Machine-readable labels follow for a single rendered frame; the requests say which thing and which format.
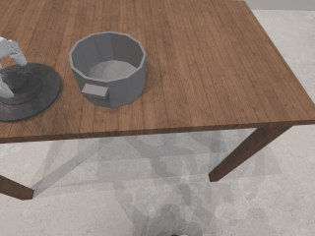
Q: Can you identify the lid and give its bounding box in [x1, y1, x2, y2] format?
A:
[0, 62, 62, 123]

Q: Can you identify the table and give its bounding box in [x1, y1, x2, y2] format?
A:
[0, 0, 315, 201]

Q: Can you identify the left robot hand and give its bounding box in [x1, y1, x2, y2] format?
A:
[0, 36, 27, 98]

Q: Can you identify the pot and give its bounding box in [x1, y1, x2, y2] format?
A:
[68, 31, 147, 108]

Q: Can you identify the knob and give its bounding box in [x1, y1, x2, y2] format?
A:
[3, 73, 29, 93]

